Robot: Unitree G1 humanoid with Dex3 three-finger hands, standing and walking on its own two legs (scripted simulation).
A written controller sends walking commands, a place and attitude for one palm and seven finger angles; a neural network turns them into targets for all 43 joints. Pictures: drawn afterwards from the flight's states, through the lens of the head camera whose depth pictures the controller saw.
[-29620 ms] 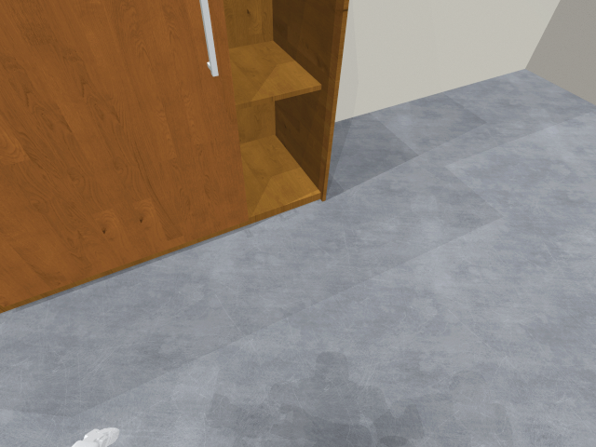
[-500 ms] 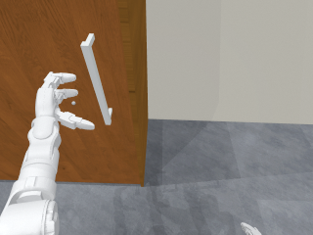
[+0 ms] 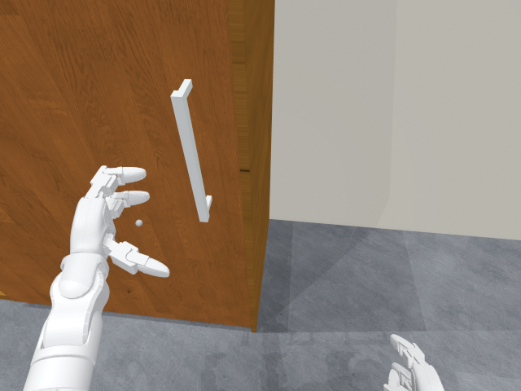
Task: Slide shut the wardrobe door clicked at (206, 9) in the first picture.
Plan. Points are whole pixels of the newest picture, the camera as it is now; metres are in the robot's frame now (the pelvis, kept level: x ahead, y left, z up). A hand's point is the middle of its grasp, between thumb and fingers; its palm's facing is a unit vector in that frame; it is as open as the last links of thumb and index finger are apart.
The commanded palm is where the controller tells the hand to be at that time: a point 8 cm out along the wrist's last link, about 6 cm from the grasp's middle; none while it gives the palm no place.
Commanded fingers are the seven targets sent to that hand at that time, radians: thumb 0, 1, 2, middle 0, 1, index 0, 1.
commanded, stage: slip the hand off the handle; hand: left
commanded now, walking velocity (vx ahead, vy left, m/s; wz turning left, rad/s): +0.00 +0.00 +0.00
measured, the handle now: (196, 160) +0.45 +0.16 +0.12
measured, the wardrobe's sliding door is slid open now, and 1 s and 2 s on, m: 0.00 0.00 0.00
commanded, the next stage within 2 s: draw the hand back to the body in 0.20 s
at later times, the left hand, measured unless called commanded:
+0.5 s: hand (123, 247) +0.26 +0.22 +0.12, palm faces +0.04 -1.00 -0.04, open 14.7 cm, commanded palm +0.22 +0.27 +0.13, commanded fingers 0.00 -0.55 0.20 -0.25 -1.15 -0.25 -1.15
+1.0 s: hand (70, 273) +0.21 +0.25 +0.15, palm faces +0.37 -0.90 -0.24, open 13.7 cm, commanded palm +0.16 +0.28 +0.16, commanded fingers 0.00 -0.01 0.46 -0.23 -0.83 -0.23 -0.83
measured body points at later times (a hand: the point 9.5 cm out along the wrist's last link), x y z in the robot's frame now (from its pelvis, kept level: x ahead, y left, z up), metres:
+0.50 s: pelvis +0.00 -0.01 +0.00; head -0.02 -0.02 +0.45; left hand +0.25 +0.27 +0.13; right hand +0.18 -0.24 -0.07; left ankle -0.03 +0.10 -0.73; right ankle +0.02 -0.13 -0.73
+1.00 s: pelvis -0.01 +0.00 +0.01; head -0.03 -0.02 +0.46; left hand +0.18 +0.30 +0.16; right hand +0.19 -0.22 -0.06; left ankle -0.03 +0.10 -0.73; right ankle +0.02 -0.13 -0.73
